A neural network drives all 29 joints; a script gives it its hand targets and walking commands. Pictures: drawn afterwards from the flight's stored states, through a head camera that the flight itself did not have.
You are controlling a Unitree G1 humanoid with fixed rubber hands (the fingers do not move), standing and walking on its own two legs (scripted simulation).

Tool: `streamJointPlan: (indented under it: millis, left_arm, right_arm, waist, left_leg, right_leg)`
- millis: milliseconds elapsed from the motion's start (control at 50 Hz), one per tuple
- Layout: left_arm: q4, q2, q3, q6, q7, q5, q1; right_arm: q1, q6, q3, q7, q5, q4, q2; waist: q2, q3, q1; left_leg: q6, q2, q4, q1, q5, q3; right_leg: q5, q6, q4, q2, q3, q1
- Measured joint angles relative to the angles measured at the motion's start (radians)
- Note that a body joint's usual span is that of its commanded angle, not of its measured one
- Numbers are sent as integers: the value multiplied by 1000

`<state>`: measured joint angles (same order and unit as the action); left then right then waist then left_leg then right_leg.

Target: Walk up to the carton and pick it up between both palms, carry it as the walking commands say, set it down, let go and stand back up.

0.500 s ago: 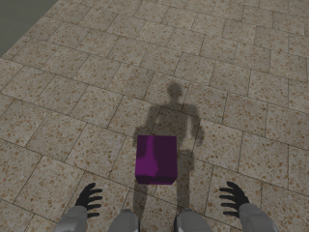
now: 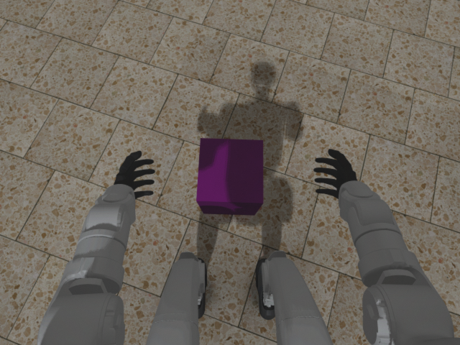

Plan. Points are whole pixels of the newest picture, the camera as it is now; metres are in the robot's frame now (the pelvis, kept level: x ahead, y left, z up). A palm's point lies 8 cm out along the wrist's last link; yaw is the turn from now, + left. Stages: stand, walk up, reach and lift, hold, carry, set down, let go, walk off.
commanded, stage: reach and lift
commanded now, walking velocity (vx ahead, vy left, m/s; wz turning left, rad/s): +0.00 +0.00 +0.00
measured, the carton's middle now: (230, 180) +0.49 +0.00 -0.55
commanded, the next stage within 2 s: none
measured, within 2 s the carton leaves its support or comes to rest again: neither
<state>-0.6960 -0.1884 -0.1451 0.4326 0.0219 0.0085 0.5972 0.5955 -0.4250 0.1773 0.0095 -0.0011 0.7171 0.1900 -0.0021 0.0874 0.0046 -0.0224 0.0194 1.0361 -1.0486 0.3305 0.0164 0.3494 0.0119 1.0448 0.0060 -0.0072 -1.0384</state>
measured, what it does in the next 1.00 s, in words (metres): lowers itself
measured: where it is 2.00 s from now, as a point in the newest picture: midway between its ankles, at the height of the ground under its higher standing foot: (231, 299)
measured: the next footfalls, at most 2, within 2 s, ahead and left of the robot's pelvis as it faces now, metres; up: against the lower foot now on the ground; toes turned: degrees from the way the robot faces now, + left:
none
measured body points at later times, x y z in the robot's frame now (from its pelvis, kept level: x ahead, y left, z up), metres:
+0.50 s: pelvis +0.02 +0.00 -0.03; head +0.31 +0.00 +0.32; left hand +0.52 +0.20 -0.13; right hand +0.51 -0.21 -0.13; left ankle +0.09 +0.13 -0.65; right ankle +0.08 -0.13 -0.65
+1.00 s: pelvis +0.01 +0.00 -0.10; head +0.33 +0.00 +0.22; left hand +0.53 +0.19 -0.23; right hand +0.53 -0.20 -0.23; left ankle +0.09 +0.13 -0.65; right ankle +0.08 -0.13 -0.65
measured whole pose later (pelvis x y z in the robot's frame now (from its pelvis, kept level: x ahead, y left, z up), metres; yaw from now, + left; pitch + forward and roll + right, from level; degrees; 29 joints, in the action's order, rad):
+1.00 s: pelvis +0.01 +0.00 -0.10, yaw -1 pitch +50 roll +0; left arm -0.87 -0.20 -0.39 0.11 0.04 -0.08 1.11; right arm 1.13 -0.11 0.35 0.01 -0.06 0.90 0.24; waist 0.00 -0.10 0.00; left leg -0.03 -0.01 1.34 -1.82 0.40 0.03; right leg 0.41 0.03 1.34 -0.02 -0.05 -1.81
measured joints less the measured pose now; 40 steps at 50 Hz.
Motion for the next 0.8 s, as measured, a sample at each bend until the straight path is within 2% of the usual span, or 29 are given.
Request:
streamJointPlan:
  millis: [200,400,600,800]
  left_arm:
    - [-82,1,-75,-147,31,-15,170]
    - [-162,-39,-130,-270,26,-6,332]
    - [-177,-35,-190,-314,19,-36,475]
    - [-143,-7,-246,-325,0,-101,467]
  right_arm:
    - [177,144,38,19,8,86,9]
    - [340,261,55,17,32,154,54]
    - [489,309,120,-4,-18,180,64]
    - [487,319,179,-21,-75,154,44]
  waist:
    - [-5,-45,-16]
    - [2,-94,-20]
    - [9,-143,-9]
    - [3,-167,-7]
  left_leg:
    - [-3,-7,19,-184,-6,1]
    - [0,-12,24,-332,-10,-2]
    - [-1,-16,0,-469,-36,5]
    - [-3,-17,32,-555,-30,9]
  right_leg:
    - [-4,3,25,0,-8,-187]
    - [-9,10,31,-4,-23,-339]
    - [-38,13,4,-10,-27,-475]
    - [-35,14,34,-18,-35,-563]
